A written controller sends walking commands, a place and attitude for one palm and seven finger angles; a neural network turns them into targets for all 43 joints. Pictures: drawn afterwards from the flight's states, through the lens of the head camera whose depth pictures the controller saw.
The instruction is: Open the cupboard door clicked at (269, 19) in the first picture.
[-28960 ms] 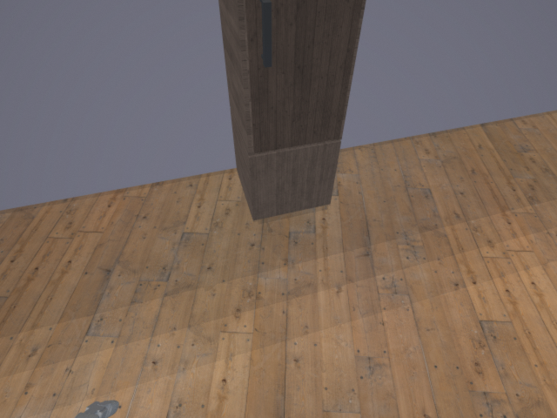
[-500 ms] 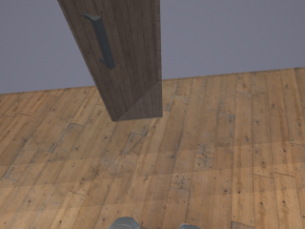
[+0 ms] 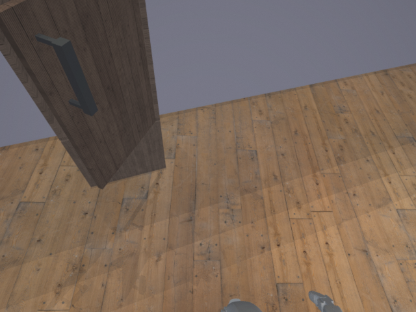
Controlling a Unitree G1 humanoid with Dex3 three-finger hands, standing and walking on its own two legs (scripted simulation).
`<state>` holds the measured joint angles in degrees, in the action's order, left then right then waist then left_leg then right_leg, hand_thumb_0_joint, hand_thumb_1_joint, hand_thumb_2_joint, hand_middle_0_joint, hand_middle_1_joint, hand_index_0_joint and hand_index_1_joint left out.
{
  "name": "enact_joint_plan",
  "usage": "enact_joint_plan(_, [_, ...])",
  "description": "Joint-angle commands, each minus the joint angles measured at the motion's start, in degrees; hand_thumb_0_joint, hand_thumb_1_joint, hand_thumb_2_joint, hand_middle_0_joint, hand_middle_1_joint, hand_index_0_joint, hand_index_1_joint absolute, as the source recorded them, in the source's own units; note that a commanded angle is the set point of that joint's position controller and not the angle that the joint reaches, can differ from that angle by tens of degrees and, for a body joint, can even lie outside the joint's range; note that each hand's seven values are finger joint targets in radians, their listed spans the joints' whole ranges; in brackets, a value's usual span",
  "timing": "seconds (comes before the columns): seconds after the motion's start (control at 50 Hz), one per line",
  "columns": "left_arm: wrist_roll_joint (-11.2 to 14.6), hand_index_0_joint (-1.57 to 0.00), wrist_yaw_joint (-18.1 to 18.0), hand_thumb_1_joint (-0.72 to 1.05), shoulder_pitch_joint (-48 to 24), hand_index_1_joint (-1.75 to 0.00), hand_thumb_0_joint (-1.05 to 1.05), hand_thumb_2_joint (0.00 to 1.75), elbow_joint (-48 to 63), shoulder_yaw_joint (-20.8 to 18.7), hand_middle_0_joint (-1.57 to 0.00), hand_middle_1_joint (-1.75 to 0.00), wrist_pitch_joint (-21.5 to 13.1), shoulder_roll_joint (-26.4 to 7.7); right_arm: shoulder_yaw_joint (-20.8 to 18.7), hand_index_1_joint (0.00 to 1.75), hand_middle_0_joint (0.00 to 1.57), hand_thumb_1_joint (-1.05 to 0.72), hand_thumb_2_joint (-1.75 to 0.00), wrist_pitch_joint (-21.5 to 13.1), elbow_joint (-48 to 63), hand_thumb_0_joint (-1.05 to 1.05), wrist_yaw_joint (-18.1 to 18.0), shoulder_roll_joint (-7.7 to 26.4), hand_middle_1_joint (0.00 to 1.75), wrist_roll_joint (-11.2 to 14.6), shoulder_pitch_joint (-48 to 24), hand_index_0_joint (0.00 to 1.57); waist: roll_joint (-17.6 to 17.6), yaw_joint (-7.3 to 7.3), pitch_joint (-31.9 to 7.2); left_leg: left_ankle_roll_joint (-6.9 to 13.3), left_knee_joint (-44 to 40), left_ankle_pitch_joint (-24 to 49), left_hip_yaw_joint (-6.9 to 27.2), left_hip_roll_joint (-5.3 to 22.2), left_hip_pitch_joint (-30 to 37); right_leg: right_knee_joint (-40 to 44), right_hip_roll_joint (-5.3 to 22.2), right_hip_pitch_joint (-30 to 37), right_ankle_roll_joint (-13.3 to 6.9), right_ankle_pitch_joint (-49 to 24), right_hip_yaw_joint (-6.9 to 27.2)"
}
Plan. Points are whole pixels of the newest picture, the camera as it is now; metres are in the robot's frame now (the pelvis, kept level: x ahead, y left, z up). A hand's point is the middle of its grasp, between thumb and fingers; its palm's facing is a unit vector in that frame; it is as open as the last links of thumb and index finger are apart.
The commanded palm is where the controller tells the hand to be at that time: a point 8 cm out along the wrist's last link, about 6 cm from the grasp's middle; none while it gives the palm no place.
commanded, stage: walk to a spot facing it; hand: left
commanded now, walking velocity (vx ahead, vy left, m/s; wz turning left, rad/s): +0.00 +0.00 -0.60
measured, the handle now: (69, 78) +0.51 +0.35 +0.11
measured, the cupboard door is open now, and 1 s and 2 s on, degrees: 47 47 47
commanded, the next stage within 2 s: turn to face it in 2.00 s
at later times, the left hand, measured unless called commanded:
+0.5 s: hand (154, 280) +0.19 +0.13 -0.16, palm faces -0.35 -0.91 -0.23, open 7.3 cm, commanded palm none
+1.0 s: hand (230, 219) +0.35 -0.03 -0.17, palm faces -0.65 -0.73 -0.21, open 7.3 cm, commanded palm none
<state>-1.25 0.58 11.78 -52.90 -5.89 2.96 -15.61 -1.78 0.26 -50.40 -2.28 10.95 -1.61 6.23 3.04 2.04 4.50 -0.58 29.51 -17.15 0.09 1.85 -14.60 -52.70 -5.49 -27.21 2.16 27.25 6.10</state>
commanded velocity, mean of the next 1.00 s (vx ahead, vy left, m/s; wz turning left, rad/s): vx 0.16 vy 0.00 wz -0.59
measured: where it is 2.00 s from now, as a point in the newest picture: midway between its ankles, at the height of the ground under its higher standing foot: (297, 261)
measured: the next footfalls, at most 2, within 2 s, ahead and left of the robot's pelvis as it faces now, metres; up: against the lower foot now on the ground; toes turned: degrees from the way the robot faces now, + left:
right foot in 0.26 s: +0.05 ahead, -0.15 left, +0.00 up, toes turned -14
left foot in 0.58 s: +0.13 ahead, +0.09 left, +0.00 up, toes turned -20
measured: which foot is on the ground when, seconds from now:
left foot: down 0.00-0.24, up 0.26-0.56, down 0.58-0.96, up 0.98-1.00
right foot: up 0.00-0.24, down 0.26-0.58, up 0.60-0.94, down 0.96-1.00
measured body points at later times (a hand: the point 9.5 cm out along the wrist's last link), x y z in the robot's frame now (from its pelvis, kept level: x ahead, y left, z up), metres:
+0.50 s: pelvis +0.03 -0.02 +0.00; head +0.09 -0.04 +0.45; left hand +0.21 +0.18 -0.14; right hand +0.00 -0.30 -0.14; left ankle +0.07 +0.11 -0.69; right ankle +0.01 -0.14 -0.74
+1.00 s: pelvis +0.12 -0.10 -0.02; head +0.16 -0.14 +0.43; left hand +0.39 +0.01 -0.15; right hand -0.09 -0.26 -0.16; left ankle +0.10 +0.09 -0.71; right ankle +0.09 -0.20 -0.74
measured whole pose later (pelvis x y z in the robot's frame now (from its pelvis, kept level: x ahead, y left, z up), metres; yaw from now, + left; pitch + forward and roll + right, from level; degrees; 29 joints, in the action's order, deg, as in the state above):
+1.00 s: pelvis +0.12 -0.10 -0.02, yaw -38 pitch +2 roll +0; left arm -1.4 3.8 5.0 -51.0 -4.1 -0.9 -13.8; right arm -1.8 -0.6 -57.4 -0.2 12.7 -1.5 24.1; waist -0.5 -2.8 4.7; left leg -4.3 48.0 -29.4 -11.4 10.9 -11.0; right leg -37.8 1.2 -23.9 -3.4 13.4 -6.7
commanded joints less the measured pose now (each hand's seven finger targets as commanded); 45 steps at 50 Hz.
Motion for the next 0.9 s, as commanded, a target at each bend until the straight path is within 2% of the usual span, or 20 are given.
enact_joint_plan(0.0, [-0.1, -0.2, 1.1, 0.9, -0.8, -0.3, 0.0, 0.9, 5.8, -0.7, -0.2, -0.3, -0.9, -3.6, -2.4, 0.3, 0.2, -0.9, -0.9, -0.9, 3.9, 0.0, -1.0, 10.8, 0.3, -0.6, 3.5, 0.2, -15.0, -1.24, -4.1, 8.2, -7.3, 37.7, 4.0, 15.4, 9.1, -12.0, 5.7, -7.8, 1.6, 0.1, -4.5])
enact_joint_plan(0.12, [0.1, -0.2, 1.9, 0.9, -5.3, -0.3, 0.0, 0.9, 7.2, 0.7, -0.2, -0.3, -1.4, -2.3, -3.5, 0.3, 0.2, -0.9, -0.9, -0.7, 1.7, 0.0, -0.4, 13.3, 0.3, -0.4, 10.4, 0.2, -16.6, -4.36, -7.3, 5.3, -2.6, 42.8, -2.8, 14.8, 13.5, 8.1, 4.4, 1.7, -0.2, -3.9, -12.1])
enact_joint_plan(0.18, [0.3, -0.2, 1.9, 0.9, -1.1, -0.3, 0.0, 0.9, 5.8, 0.3, -0.2, -0.3, -1.5, -3.7, -3.7, 0.3, 0.2, -0.9, -0.9, -0.3, 2.2, 0.0, 0.0, 14.3, 0.3, 0.0, 8.3, 0.2, -14.1, -1.13, -6.9, 2.9, 3.0, 35.6, -4.6, 15.2, 6.5, 20.1, 4.4, 13.9, -2.1, -12.7, -12.2])
enact_joint_plan(0.2, [0.0, -0.2, 1.6, 0.9, 4.4, -0.3, 0.0, 0.9, 4.3, -0.4, -0.2, -0.3, -2.1, -6.6, -3.6, 0.3, 0.2, -0.9, -0.9, -0.3, 2.9, 0.0, 0.3, 13.5, 0.3, 0.6, 7.0, 0.2, -7.9, 1.99, -9.6, 0.2, 12.3, 28.1, -7.0, 12.9, -0.5, 27.0, 7.7, 25.4, -3.8, -24.6, -8.1])
enact_joint_plan(0.22, [-0.7, -0.2, 0.4, 0.9, 9.1, -0.3, 0.0, 0.9, 3.2, -2.1, -0.2, -0.3, -2.8, -14.7, -2.4, 0.3, 0.2, -0.9, -0.9, -0.2, 5.6, 0.0, 0.9, 8.0, 0.3, 1.5, 6.3, 0.2, 14.7, 3.84, -12.8, -3.5, 28.5, -6.8, -11.8, 3.4, -17.0, 31.9, 24.8, 36.5, -10.4, -44.3, 16.2])
enact_joint_plan(0.24, [0.3, -0.2, -0.6, 0.9, 11.7, -0.3, 0.0, 0.9, 2.1, -2.4, -0.2, -0.3, -2.5, -16.8, -2.1, 0.3, 0.2, -0.9, -0.9, 0.5, 6.4, 0.0, 0.3, 9.2, 0.3, 1.5, 3.1, 0.2, 15.4, 5.82, -13.3, -3.5, 37.0, -23.3, -2.9, 1.9, -19.6, 30.9, 29.7, 33.0, -16.2, -52.9, 21.5])
enact_joint_plan(0.28, [0.1, -0.2, -1.3, 0.9, 3.6, -0.3, 0.0, 0.9, 4.5, -1.5, -0.2, -0.3, -1.7, -12.5, -2.4, 0.3, 0.2, -0.9, -0.9, 1.1, 4.8, 0.0, 0.6, 8.8, 0.3, 1.5, 2.9, 0.2, 10.7, 2.16, -6.1, -2.9, 40.2, -15.5, 0.8, 4.7, -21.2, 34.6, 23.9, 21.6, -15.7, -25.6, 17.3])
enact_joint_plan(0.3, [-0.1, -0.2, -1.5, 0.9, -0.5, -0.3, 0.0, 0.9, 5.5, -1.2, -0.2, -0.3, -1.4, -11.1, -2.5, 0.3, 0.2, -0.9, -0.9, 1.3, 3.9, 0.0, 0.9, 9.5, 0.3, 1.3, 3.6, 0.2, 10.7, 0.05, -5.7, -3.2, 39.3, -12.2, 0.6, 4.9, -19.1, 34.5, 21.4, 18.1, -14.3, -22.6, 15.3])
enact_joint_plan(0.38, [-0.3, -0.2, -1.5, 0.9, -2.4, -0.3, 0.0, 0.9, 6.3, -0.5, -0.2, -0.3, -1.9, -9.9, -2.1, 0.3, 0.2, -0.9, -0.9, 1.4, 2.1, 0.0, 1.4, 6.7, 0.3, 1.1, 5.6, 0.2, 3.5, -1.94, -7.0, -3.8, 27.1, -7.4, -2.1, 2.5, -11.2, 32.3, 17.5, 13.7, -12.9, -28.3, 10.1])
enact_joint_plan(0.46, [-0.5, -0.2, -1.1, 0.9, -2.3, -0.3, 0.0, 0.9, 6.1, -0.8, -0.2, -0.3, -1.6, -10.4, -2.2, 0.3, 0.2, -0.9, -0.9, 0.8, 2.2, 0.0, 1.1, 6.4, 0.3, 1.4, 6.9, 0.2, 6.3, -1.92, -7.2, -3.3, 15.4, -6.5, -3.0, 0.3, -7.2, 31.4, 16.4, 13.5, -12.5, -25.5, 13.1])
enact_joint_plan(0.5, [-0.1, -0.2, -0.9, 0.9, -3.5, -0.3, 0.0, 0.9, 6.3, -0.9, -0.2, -0.3, -1.5, -9.4, -2.1, 0.3, 0.2, -0.9, -0.9, 0.1, 1.5, 0.0, 0.8, 6.8, 0.3, 1.3, 10.1, 0.2, 5.9, -3.75, -8.0, -3.1, 6.3, -1.9, -3.2, -0.4, 0.0, 30.5, 14.8, 9.9, -10.4, -17.6, 14.0])
enact_joint_plan(0.52, [0.0, -0.2, -0.7, 0.9, -4.8, -0.3, 0.0, 0.9, 6.6, -0.6, -0.2, -0.3, -1.3, -8.3, -2.3, 0.3, 0.2, -0.9, -0.9, -0.4, 0.7, 0.0, 0.7, 7.5, 0.3, 1.1, 13.4, 0.2, 4.2, -5.5, -8.8, -2.7, -1.0, 0.1, -3.0, 0.4, 7.9, 28.8, 12.6, 3.9, -8.3, -7.6, 12.7])
enact_joint_plan(0.54, [0.4, -0.2, -0.1, 0.9, -4.8, -0.3, 0.0, 0.9, 7.8, 0.2, -0.2, -0.3, -1.1, -4.8, -3.0, 0.3, 0.2, -0.9, -0.9, -1.1, -0.1, 0.0, 0.2, 11.9, 0.3, 0.3, 16.3, 0.2, -7.7, -6.65, -8.6, 0.1, -10.5, -9.3, 7.1, 8.7, 15.0, 21.2, 6.4, -5.9, -5.3, 3.8, 7.5])
enact_joint_plan(0.56, [0.8, -0.2, 0.5, 0.9, -5.2, -0.3, 0.0, 0.9, 9.3, 0.9, -0.2, -0.3, -1.1, -1.8, -4.2, 0.3, 0.2, -0.9, -0.9, -1.5, -0.2, 0.0, 0.0, 18.1, 0.3, -0.9, 18.9, 0.2, -24.7, -7.9, -7.9, 6.1, -19.1, -21.7, 27.8, 24.7, 16.5, 3.0, -0.9, -14.4, -1.6, 10.7, -4.4])
enact_joint_plan(0.58, [0.0, -0.2, 1.1, 0.9, -10.3, -0.3, 0.0, 0.9, 10.5, 0.3, -0.2, -0.3, -1.5, -4.3, -4.2, 0.3, 0.2, -0.9, -0.9, -1.6, -0.1, 0.0, -0.3, 18.7, 0.3, -0.7, 18.9, 0.2, -17.2, -8.66, -3.8, 10.2, -22.1, -22.9, 31.2, 29.5, 10.3, -6.0, 4.7, -15.7, -1.8, 7.2, -1.4])
enact_joint_plan(0.6, [-0.1, -0.2, 2.0, 0.9, -9.6, -0.3, 0.0, 0.9, 10.6, -0.4, -0.2, -0.3, -2.2, -4.7, -3.6, 0.3, 0.2, -0.9, -0.9, -2.0, 1.8, 0.0, -0.2, 16.8, 0.3, -0.9, 15.5, 0.2, -9.4, -6.13, -1.7, 11.2, -22.3, -20.3, 27.2, 27.6, 6.3, -10.5, 7.4, -14.3, -1.7, 2.1, -2.0])
enact_joint_plan(0.64, [-0.7, -0.2, 2.9, 0.9, -8.3, -0.3, 0.0, 0.9, 8.1, -0.4, -0.2, -0.3, -2.4, -2.9, -2.7, 0.3, 0.2, -0.9, -0.9, -2.9, 1.5, 0.0, 0.1, 13.2, 0.3, -1.0, 12.1, 0.2, -10.8, -3.83, -1.0, 7.8, -18.7, -8.0, 15.1, 21.0, 6.5, -13.3, 8.3, -14.5, -0.9, -3.6, -4.3])
enact_joint_plan(0.7, [-0.4, -0.2, 3.7, 0.9, -8.5, -0.3, 0.0, 0.9, 7.6, 0.9, -0.2, -0.3, -2.3, 0.1, -1.9, 0.3, 0.2, -0.9, -0.9, -3.6, -0.3, 0.0, 0.0, 10.4, 0.3, -0.7, 16.0, 0.2, -14.0, -4.38, -3.0, 4.6, -14.2, 12.7, -0.1, 15.3, 12.4, -7.7, 8.6, -12.9, -0.2, -8.7, -8.6])
enact_joint_plan(0.82, [-0.2, -0.2, 4.0, 0.9, -12.8, -0.3, 0.0, 0.9, 8.0, 1.6, -0.2, -0.3, -2.6, 0.5, -2.5, 0.3, 0.2, -0.9, -0.9, -3.3, -2.4, 0.0, 0.8, 11.4, 0.3, -0.9, 20.0, 0.2, -14.2, -6.3, -2.0, 4.6, -13.3, 14.2, -7.2, 17.7, 11.6, 8.7, 8.1, -4.4, -1.4, -8.1, -13.6])
enact_joint_plan(0.88, [-0.3, -0.2, 4.0, 0.9, -10.4, -0.3, 0.0, 0.9, 6.8, 1.2, -0.2, -0.3, -2.9, -0.7, -2.6, 0.3, 0.2, -0.9, -0.9, -3.1, -2.5, 0.0, 1.0, 12.4, 0.3, -0.9, 18.8, 0.2, -12.4, -4.3, -2.7, 3.8, -8.0, 17.3, -9.7, 18.4, 9.4, 15.8, 6.2, 5.1, -3.1, -7.8, -15.6])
